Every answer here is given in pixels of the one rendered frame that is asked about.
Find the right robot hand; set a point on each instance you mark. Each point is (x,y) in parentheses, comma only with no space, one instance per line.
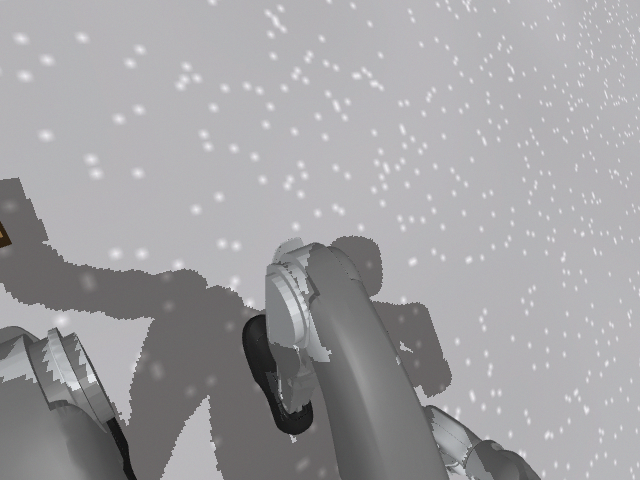
(454,440)

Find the carton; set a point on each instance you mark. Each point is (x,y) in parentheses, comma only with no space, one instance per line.
(4,239)

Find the right robot arm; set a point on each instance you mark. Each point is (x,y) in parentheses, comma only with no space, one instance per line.
(489,461)

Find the right robot foot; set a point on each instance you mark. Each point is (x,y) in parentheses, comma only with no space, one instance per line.
(264,371)

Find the left robot foot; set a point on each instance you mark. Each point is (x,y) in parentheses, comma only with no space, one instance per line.
(122,446)

